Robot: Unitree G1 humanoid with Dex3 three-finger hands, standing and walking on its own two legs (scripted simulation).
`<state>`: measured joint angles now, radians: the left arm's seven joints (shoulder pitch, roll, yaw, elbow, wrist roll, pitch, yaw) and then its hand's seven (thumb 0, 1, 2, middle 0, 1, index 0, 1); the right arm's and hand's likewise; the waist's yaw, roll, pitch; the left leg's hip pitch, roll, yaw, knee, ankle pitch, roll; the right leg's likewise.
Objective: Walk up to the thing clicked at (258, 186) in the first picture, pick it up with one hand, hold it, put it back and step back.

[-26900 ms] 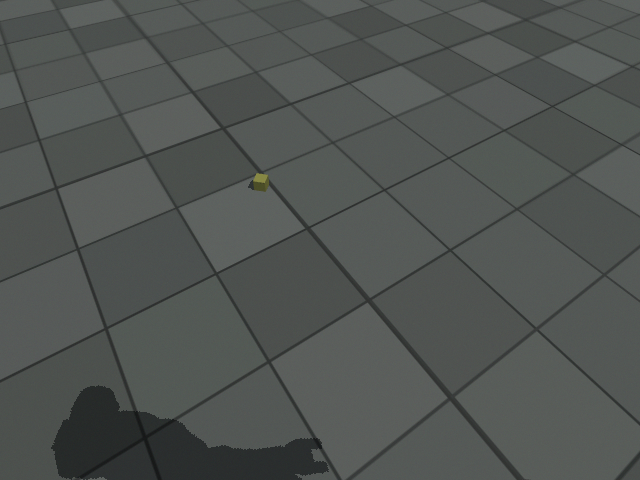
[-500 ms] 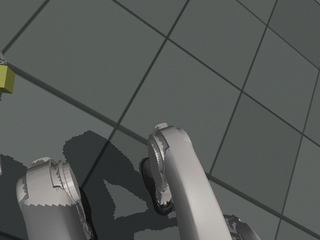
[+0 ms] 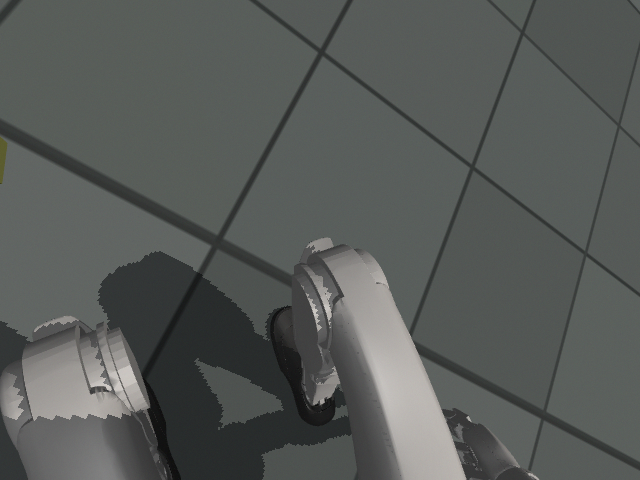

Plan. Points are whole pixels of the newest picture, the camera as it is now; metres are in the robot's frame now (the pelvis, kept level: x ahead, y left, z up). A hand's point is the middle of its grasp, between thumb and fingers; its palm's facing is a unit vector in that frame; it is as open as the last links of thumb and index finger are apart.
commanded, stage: rest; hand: left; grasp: from above
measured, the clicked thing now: out of the picture +0.52 +0.27 -0.26
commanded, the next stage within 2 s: open in 0.84 s
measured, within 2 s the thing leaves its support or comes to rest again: rests again in 0.40 s
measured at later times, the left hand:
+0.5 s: hand out of the picture +0.51 +0.27 -0.24, palm faces -0.48 -0.06 -0.88, open 7.8 cm
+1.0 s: hand out of the picture +0.51 +0.27 -0.24, palm faces -0.47 -0.07 -0.88, open 7.8 cm
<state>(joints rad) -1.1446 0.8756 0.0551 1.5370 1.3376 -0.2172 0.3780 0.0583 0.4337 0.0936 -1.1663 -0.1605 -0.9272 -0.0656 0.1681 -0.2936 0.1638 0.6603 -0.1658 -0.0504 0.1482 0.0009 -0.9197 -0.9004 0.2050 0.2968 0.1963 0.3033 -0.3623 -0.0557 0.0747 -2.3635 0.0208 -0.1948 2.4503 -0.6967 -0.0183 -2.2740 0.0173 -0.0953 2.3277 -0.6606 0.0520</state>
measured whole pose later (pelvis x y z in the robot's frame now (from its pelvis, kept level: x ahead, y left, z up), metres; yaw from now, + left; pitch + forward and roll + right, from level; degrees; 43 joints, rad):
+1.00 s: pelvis +0.00 +0.01 -0.01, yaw -3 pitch +31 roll -14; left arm -1.19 1.00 0.04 1.69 1.32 -0.19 0.49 0.06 0.42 0.11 -1.10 -0.24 -0.92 -0.12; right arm 0.15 -0.33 0.28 0.61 -0.21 -0.15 0.18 0.00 -0.91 -0.90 0.21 0.30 0.20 0.30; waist -0.44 -0.11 0.15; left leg -2.37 0.03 -0.25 2.51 -0.71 -0.01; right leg -2.26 0.04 -0.14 2.34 -0.64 0.06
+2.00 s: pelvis +0.00 +0.00 -0.01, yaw -4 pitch +31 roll -14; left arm -1.17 1.02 0.05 1.64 1.32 -0.19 0.48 0.00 -0.23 0.78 -0.38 -0.68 -0.36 -0.71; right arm 0.16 -0.34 0.30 0.61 -0.22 -0.14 0.18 0.00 -0.90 -0.90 0.21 0.30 0.20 0.30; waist -0.43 -0.11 0.17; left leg -2.37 0.03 -0.26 2.51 -0.71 -0.02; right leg -2.26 0.04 -0.15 2.33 -0.64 0.06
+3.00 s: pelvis -0.02 +0.00 +0.01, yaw +2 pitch +34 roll -10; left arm -1.17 0.81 0.00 1.42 1.27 -0.13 0.32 0.00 -0.45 0.93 -0.25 -0.89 -0.23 -0.92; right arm 0.21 -0.31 0.15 0.63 -0.13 0.02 0.10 0.00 -0.92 -0.91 0.20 0.30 0.20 0.30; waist -0.34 -0.02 0.01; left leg -2.36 0.00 -0.16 2.38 -0.62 -0.01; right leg -2.27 0.00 -0.07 2.28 -0.60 0.04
